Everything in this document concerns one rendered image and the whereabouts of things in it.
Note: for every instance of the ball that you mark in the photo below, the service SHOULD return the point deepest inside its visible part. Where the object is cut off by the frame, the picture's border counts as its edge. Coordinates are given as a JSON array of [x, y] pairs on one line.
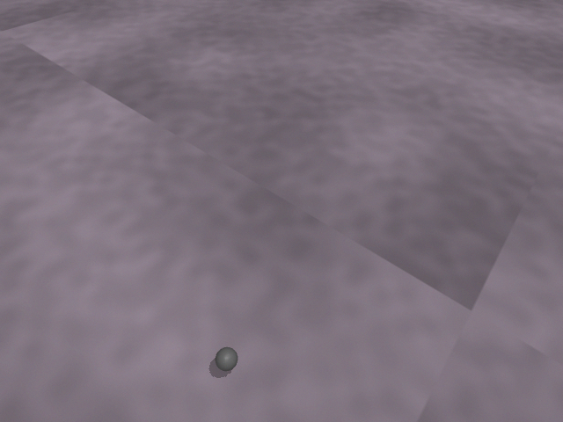
[[226, 359]]

